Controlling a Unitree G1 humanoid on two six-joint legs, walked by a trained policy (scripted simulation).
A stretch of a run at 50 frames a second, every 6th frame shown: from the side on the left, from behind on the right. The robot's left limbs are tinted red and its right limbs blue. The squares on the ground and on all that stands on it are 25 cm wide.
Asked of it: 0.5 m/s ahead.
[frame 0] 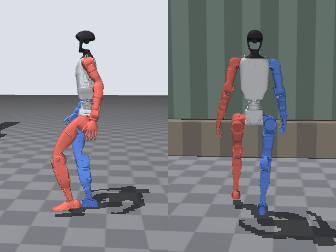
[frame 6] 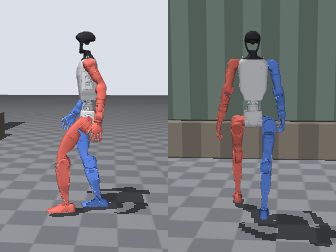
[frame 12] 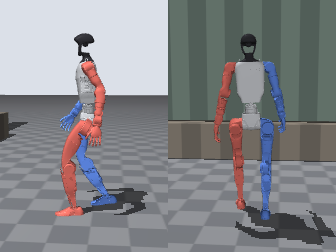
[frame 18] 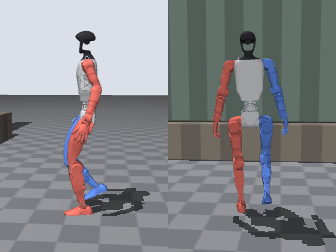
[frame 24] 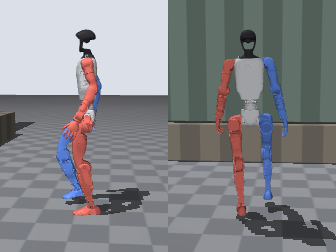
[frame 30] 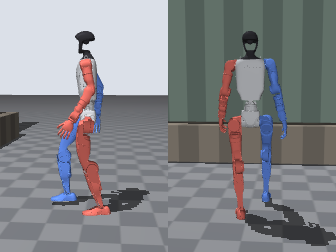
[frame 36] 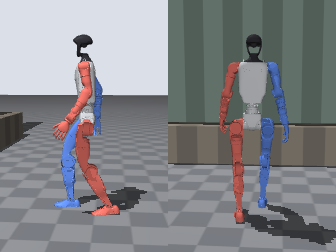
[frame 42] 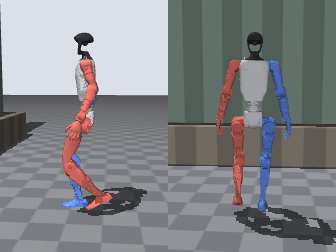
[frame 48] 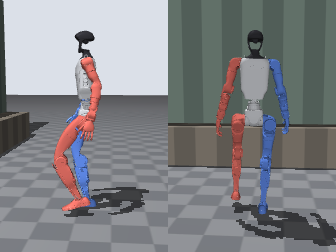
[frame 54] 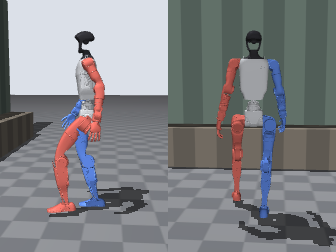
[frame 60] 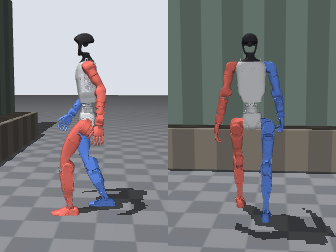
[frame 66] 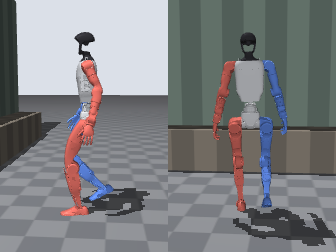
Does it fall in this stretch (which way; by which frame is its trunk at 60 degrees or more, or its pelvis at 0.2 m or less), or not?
no
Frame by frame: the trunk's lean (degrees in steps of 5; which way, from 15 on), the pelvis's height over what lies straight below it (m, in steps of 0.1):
0: 0, 0.8
6: 0, 0.8
12: 5, 0.8
18: 5, 0.8
24: 5, 0.8
30: 5, 0.8
36: 5, 0.8
42: 5, 0.8
48: 0, 0.8
54: 0, 0.8
60: 5, 0.8
66: 5, 0.8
